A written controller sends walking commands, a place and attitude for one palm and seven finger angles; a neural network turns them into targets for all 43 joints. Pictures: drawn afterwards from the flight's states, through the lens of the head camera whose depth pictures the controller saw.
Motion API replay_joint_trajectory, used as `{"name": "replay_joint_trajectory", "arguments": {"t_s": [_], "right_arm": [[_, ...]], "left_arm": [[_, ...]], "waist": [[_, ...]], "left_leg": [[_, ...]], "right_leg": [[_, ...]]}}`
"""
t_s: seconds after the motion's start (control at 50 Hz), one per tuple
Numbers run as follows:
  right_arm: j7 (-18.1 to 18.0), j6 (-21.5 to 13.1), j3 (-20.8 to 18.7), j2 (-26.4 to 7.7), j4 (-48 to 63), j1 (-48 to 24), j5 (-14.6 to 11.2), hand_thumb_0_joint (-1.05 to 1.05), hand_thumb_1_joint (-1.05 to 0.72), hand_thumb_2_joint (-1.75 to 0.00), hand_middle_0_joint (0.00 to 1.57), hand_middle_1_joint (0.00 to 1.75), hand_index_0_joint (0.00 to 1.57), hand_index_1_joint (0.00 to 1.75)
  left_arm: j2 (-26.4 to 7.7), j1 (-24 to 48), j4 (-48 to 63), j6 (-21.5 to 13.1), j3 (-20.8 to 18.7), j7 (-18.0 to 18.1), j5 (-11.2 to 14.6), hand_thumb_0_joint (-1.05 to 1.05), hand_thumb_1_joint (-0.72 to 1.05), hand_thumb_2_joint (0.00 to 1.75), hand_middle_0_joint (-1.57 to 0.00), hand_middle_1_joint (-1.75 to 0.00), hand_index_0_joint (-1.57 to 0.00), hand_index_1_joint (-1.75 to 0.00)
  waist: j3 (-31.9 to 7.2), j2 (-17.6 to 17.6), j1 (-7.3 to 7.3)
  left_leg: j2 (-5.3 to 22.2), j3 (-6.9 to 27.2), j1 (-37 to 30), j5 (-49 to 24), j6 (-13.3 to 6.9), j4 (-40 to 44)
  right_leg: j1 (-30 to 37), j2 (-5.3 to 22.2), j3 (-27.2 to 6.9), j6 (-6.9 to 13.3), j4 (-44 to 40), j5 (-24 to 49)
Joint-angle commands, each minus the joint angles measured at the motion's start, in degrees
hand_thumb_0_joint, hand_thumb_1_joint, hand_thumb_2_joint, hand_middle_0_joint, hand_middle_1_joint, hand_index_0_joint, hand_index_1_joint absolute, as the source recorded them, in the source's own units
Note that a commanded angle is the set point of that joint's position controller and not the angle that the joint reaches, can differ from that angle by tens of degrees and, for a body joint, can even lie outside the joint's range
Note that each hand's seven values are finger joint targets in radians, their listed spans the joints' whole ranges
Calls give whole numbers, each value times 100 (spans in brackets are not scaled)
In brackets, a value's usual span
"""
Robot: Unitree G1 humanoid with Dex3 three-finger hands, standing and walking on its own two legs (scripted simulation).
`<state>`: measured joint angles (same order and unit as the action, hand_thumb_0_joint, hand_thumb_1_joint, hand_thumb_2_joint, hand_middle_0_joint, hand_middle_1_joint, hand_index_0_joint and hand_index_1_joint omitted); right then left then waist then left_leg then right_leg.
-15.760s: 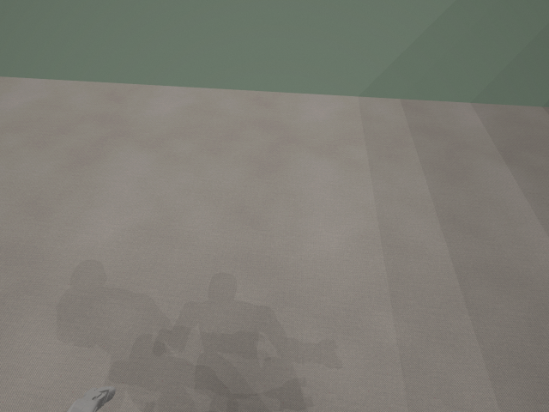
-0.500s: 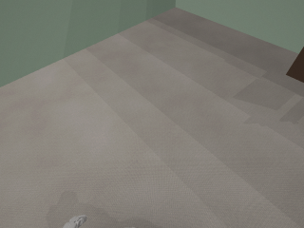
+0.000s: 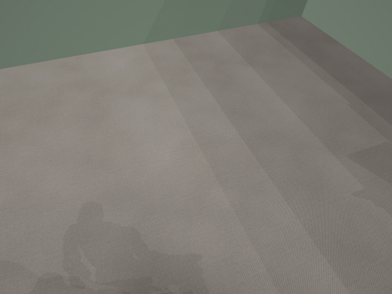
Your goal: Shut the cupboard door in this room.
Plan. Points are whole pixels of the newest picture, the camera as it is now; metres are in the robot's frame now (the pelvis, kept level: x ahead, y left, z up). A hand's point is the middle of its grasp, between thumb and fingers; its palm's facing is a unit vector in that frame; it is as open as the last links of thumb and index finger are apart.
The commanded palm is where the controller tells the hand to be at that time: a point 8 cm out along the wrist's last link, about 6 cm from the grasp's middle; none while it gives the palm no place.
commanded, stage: turn or walk to find it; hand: left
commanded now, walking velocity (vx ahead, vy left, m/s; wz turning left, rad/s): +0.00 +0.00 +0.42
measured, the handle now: out of the picture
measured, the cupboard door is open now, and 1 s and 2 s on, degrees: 87 87 87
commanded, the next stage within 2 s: stand and wait in 1.68 s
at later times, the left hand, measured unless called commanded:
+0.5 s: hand out of the picture +0.07 +0.18 -0.13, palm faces +0.16 -0.94 -0.29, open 7.4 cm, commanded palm none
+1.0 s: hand out of the picture -0.12 +0.20 -0.18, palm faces +0.45 -0.86 -0.24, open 7.4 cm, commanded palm none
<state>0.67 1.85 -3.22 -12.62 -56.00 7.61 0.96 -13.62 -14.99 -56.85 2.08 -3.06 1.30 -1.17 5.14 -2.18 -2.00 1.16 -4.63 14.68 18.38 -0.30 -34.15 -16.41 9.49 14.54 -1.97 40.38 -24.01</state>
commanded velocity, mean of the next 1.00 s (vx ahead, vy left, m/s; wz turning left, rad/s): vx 0.00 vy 0.00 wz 0.42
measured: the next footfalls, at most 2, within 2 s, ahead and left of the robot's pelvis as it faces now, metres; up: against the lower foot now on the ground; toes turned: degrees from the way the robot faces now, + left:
right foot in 0.44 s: +0.05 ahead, -0.13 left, +0.00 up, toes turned +5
left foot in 0.92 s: -0.06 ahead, +0.11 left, +0.00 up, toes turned +28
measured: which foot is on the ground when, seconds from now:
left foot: down 0.00-0.44, up 0.46-0.90, down 0.92-1.00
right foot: up 0.00-0.42, down 0.44-0.92, up 0.94-1.00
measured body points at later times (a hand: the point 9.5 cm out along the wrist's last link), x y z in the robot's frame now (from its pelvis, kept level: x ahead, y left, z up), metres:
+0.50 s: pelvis -0.02 -0.03 +0.01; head +0.02 -0.06 +0.45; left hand +0.06 +0.23 -0.11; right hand +0.06 -0.27 -0.16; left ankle -0.03 +0.10 -0.70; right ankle +0.01 -0.13 -0.72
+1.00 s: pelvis -0.05 +0.00 +0.00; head -0.03 +0.03 +0.45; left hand -0.15 +0.24 -0.16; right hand +0.14 -0.19 -0.12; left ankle -0.10 +0.09 -0.72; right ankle +0.00 -0.14 -0.69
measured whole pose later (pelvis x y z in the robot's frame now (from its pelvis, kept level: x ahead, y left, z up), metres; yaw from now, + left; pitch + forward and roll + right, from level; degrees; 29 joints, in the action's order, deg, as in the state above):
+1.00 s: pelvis -0.05 +0.00 +0.00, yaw +24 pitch -1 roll +0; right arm 0.6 1.2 -3.0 -11.7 -55.2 7.6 1.2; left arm -14.8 -14.6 -57.2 3.7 -3.5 1.4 -1.1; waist 5.1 -3.4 -2.3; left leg 1.0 -4.3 14.7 19.3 -1.4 -35.2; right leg -20.7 8.8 8.6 -3.3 50.3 -28.9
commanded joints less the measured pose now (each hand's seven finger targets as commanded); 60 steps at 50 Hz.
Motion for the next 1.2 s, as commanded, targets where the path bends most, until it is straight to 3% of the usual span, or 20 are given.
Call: {"name": "replay_joint_trajectory", "arguments": {"t_s": [0.0,0.12,0.3,0.38,0.4,0.42,0.44,0.46,0.5,0.54,0.76,0.82,0.86,0.88,0.9,0.92,0.94,0.96,1.04,1.18], "right_arm": [[-147,-95,-250,-1279,134,885,27,0,-90,-90,20,30,20,30],[-192,-170,-154,-994,356,322,-10,0,-90,-90,20,30,20,30],[-144,-94,-266,-1047,410,428,56,0,-90,-90,20,30,20,30],[-124,-65,-289,-986,481,270,22,0,-90,-90,20,30,20,30],[-104,-75,-276,-823,496,295,-17,0,-90,-90,20,30,20,30],[-67,-79,-216,-426,575,434,-66,0,-90,-90,20,30,20,30],[-92,-39,-234,-463,728,194,-36,0,-90,-90,20,30,20,30],[-84,43,-280,-650,607,252,7,0,-90,-90,20,30,20,30],[-23,134,-321,-616,378,459,40,0,-90,-90,20,30,20,30],[25,142,-284,-507,218,746,55,0,-90,-90,20,30,20,30],[11,84,-114,-340,357,61,-28,0,-90,-90,20,30,20,30],[-9,-3,-80,-307,376,136,-64,0,-90,-90,20,30,20,30],[-13,-56,-89,-387,284,459,-53,0,-90,-90,20,30,20,30],[-8,-107,-135,-614,232,666,-45,0,-90,-90,20,30,20,30],[-34,-160,-260,-1150,264,825,5,0,-90,-90,20,30,20,30],[-67,-108,-329,-1499,226,1072,-9,0,-90,-90,20,30,20,30],[-98,-81,-315,-1460,192,1016,24,0,-90,-90,20,30,20,30],[-160,-119,-262,-1261,185,823,32,0,-90,-90,20,30,20,30],[-191,-160,-149,-1000,382,245,5,0,-90,-90,20,30,20,30],[-165,-166,-214,-961,378,589,4,0,-90,-90,20,30,20,30]], "left_arm": [[-443,539,633,9,-81,23,9,0,90,90,-20,-30,-20,-30],[-500,331,420,-27,-108,-73,32,0,90,90,-20,-30,-20,-30],[-342,724,723,-45,-53,-31,69,0,90,90,-20,-30,-20,-30],[-420,207,610,-146,-92,-14,87,0,90,90,-20,-30,-20,-30],[-603,-16,574,-203,-133,6,62,0,90,90,-20,-30,-20,-30],[-1105,-166,564,-269,-231,59,-36,0,90,90,-20,-30,-20,-30],[-1349,-209,630,-248,-252,66,-24,0,90,90,-20,-30,-20,-30],[-1135,31,698,-235,-218,78,15,0,90,90,-20,-30,-20,-30],[-868,649,863,-230,-188,71,28,0,90,90,-20,-30,-20,-30],[-606,859,920,-264,-113,67,24,0,90,90,-20,-30,-20,-30],[-912,-162,497,-254,-205,59,-62,0,90,90,-20,-30,-20,-30],[-1014,-109,406,-225,-263,54,-75,0,90,90,-20,-30,-20,-30],[-1032,-29,389,-184,-261,35,-15,0,90,90,-20,-30,-20,-30],[-918,-20,414,-147,-241,20,37,0,90,90,-20,-30,-20,-30],[-581,-86,554,-108,-190,-5,79,0,90,90,-20,-30,-20,-30],[-371,338,727,-61,-59,-8,41,0,90,90,-20,-30,-20,-30],[-451,468,753,-12,-93,-4,30,0,90,90,-20,-30,-20,-30],[-413,579,645,37,-111,14,6,0,90,90,-20,-30,-20,-30],[-506,310,389,4,-155,-86,21,0,90,90,-20,-30,-20,-30],[-472,557,559,2,-127,-39,27,0,90,90,-20,-30,-20,-30]], "waist": [[-625,1473,543],[-669,906,248],[-631,1204,373],[-828,1062,87],[-959,587,-18],[-1095,-924,-63],[-820,-1504,-170],[-675,-874,-48],[-228,-782,208],[-194,-636,378],[-534,-847,-87],[-699,-960,-38],[-866,-794,167],[-971,-173,318],[-1061,1355,410],[-843,1906,573],[-713,1377,561],[-550,1739,524],[-504,1130,206],[-676,962,336]], "left_leg": [[2009,2117,-946,-3395,-1065,1589],[1235,1378,-1086,-3641,-835,1378],[1162,2010,-609,-3165,-923,1242],[848,2078,66,-2622,-638,765],[558,1872,565,-1790,-366,382],[-144,1100,1608,-29,41,-736],[-442,791,1842,1636,188,-1943],[-237,1082,1638,1372,155,-2791],[-77,1009,1684,786,189,-3548],[21,827,1656,292,284,-3649],[133,251,1172,852,437,-1671],[96,65,680,790,356,-570],[10,-87,-157,-288,291,559],[210,168,-876,-1027,206,1172],[1432,1840,-1604,-2273,-304,1485],[2168,2419,-1312,-3438,-796,1632],[2281,2230,-979,-3183,-1068,1595],[1880,2114,-700,-3006,-913,1703],[1249,1459,-789,-2906,-731,1571],[1235,1860,-1037,-2684,-886,1600]], "right_leg": [[-1415,-172,-1132,-158,2050,-1020],[-1454,-344,-1257,-296,2243,51],[-655,-631,-1189,-283,518,-156],[632,-738,-1076,-206,-1206,1010],[1341,-412,-1336,-147,-1843,1486],[2122,915,-2602,248,-2234,1799],[1401,1887,-3389,886,-2399,2412],[753,1743,-3044,1096,-2528,1796],[163,1230,-2522,886,-2697,760],[265,851,-1749,703,-2477,1395],[1162,1154,-1255,996,-1962,3111],[1231,1217,-1165,970,-1555,3422],[892,1014,-797,604,-1058,3133],[343,808,-564,320,-482,2549],[-954,97,-298,-96,595,609],[-1424,-251,-611,-230,1476,-1275],[-1377,-170,-968,-169,1969,-1179],[-1451,-136,-1228,-184,2102,-863],[-1481,-286,-1266,-264,2478,103],[-1491,-380,-1386,-369,1989,162]]}}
